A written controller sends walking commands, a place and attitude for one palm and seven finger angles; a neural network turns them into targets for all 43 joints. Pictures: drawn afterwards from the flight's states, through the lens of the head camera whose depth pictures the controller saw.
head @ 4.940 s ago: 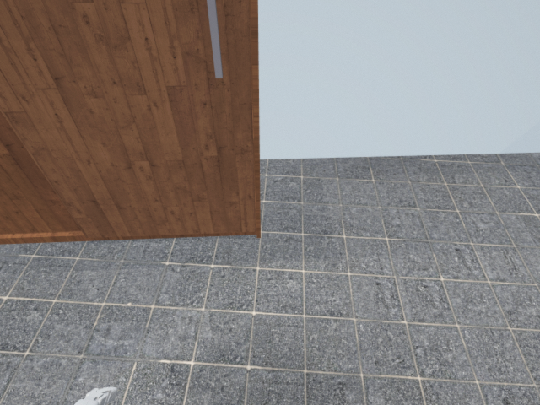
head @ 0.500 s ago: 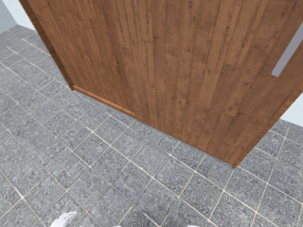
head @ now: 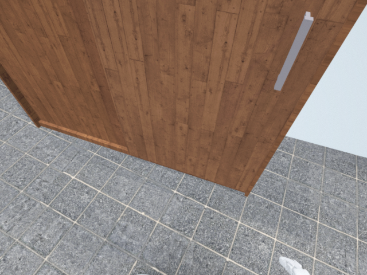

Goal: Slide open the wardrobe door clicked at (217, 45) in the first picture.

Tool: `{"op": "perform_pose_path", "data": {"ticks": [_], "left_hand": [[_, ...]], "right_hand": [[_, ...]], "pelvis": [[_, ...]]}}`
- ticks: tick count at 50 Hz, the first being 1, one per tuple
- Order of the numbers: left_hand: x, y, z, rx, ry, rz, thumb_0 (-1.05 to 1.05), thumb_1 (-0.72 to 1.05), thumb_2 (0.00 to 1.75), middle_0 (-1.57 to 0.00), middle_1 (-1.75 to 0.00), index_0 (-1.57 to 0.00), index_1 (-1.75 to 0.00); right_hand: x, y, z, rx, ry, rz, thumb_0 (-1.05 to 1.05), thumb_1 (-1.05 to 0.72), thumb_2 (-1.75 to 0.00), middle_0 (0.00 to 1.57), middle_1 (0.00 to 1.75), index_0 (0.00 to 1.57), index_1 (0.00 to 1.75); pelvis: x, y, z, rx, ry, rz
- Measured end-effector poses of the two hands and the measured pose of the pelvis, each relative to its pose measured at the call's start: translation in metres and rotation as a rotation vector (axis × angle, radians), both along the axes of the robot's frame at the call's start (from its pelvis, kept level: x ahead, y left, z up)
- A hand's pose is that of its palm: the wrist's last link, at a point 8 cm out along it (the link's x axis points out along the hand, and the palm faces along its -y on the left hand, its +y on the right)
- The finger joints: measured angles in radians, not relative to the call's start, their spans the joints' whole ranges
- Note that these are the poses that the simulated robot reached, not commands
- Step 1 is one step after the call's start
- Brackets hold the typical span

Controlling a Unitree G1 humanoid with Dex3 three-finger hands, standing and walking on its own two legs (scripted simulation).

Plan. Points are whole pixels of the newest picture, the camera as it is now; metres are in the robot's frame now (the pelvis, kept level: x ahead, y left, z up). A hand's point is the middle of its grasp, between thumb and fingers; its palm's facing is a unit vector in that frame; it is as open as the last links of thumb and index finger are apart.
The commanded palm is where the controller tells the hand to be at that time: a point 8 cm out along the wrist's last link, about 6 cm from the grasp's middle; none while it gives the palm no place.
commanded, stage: turn to face it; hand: right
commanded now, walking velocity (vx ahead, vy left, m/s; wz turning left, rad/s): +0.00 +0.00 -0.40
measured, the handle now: (291, 54) +0.65 -0.22 +0.15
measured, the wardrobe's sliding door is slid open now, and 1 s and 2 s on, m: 0.00 0.00 0.00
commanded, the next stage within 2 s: take the last steps up to it in 0.24 s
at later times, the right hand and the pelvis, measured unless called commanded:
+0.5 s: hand out of the picture -0.07 -0.23 -0.19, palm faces +0.25 +0.95 -0.21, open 7.3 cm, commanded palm none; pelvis -0.03 -0.03 +0.00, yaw -11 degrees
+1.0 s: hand out of the picture +0.16 -0.20 -0.17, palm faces +0.13 +0.97 -0.20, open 7.3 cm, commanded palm none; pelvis +0.10 +0.00 -0.01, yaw -10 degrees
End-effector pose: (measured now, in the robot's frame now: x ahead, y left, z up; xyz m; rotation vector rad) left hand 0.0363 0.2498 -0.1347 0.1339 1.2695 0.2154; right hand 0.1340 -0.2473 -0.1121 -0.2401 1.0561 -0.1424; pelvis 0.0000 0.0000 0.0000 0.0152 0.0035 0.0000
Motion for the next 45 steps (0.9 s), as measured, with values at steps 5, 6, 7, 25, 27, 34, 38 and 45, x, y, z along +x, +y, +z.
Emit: {"op": "perform_pose_path", "data": {"ticks": [5, 6, 7, 25, 27, 34, 38, 45], "left_hand": [[-0.002, 0.02, -0.012, -0.019, 0.017, -0.037, 0.0, 0.9, 0.89, -0.2, -0.3, -0.2, -0.3], [0.0, 0.023, -0.011, -0.019, 0.02, -0.049, 0.0, 0.91, 0.89, -0.2, -0.3, -0.2, -0.3], [0.001, 0.025, -0.009, -0.019, 0.022, -0.062, 0.0, 0.91, 0.89, -0.2, -0.3, -0.2, -0.3], [0.058, -0.047, 0.017, 0.054, -0.087, -0.313, 0.0, 0.91, 0.89, -0.2, -0.3, -0.19, -0.3], [0.053, -0.059, 0.024, 0.049, -0.1, -0.307, 0.0, 0.91, 0.89, -0.2, -0.3, -0.2, -0.3], [0.021, -0.068, 0.026, 0.043, 0.0, -0.255, 0.0, 0.93, 0.89, -0.21, -0.3, -0.2, -0.3], [-0.002, -0.063, 0.019, 0.029, 0.094, -0.206, 0.0, 0.92, 0.89, -0.21, -0.3, -0.2, -0.3], [-0.03, -0.046, 0.007, -0.011, 0.264, -0.109, 0.0, 0.91, 0.89, -0.2, -0.3, -0.2, -0.3]], "right_hand": [[-0.036, 0.016, 0.006, -0.024, -0.004, -0.049, 0.0, -0.91, -0.9, 0.2, 0.3, 0.2, 0.29], [-0.046, 0.017, 0.008, -0.023, 0.005, -0.068, 0.0, -0.91, -0.9, 0.2, 0.3, 0.2, 0.29], [-0.055, 0.018, 0.008, -0.022, 0.016, -0.085, 0.0, -0.91, -0.9, 0.2, 0.3, 0.2, 0.3], [-0.224, -0.024, -0.044, 0.093, 0.311, -0.33, 0.0, -0.91, -0.9, 0.2, 0.3, 0.2, 0.29], [-0.23, -0.029, -0.041, 0.106, 0.343, -0.325, 0.0, -0.91, -0.9, 0.2, 0.3, 0.2, 0.29], [-0.205, -0.037, -0.029, 0.131, 0.316, -0.316, 0.01, -0.91, -0.9, 0.19, 0.3, 0.2, 0.29], [-0.172, -0.035, -0.027, 0.129, 0.297, -0.297, 0.0, -0.91, -0.9, 0.19, 0.3, 0.2, 0.29], [-0.073, -0.019, -0.025, 0.109, 0.229, -0.214, 0.0, -0.92, -0.9, 0.19, 0.3, 0.2, 0.29]], "pelvis": [[-0.01, 0.016, -0.002, -0.017, -0.018, -0.06], [-0.011, 0.017, 0.0, -0.024, -0.023, -0.071], [-0.012, 0.018, 0.001, -0.029, -0.027, -0.082], [-0.032, -0.026, -0.005, -0.012, -0.027, -0.191], [-0.028, -0.031, 0.002, 0.0, -0.03, -0.193], [-0.008, -0.042, 0.014, 0.007, -0.028, -0.208], [0.009, -0.041, 0.013, -0.007, -0.022, -0.203], [0.052, -0.023, 0.006, -0.022, -0.011, -0.188]]}}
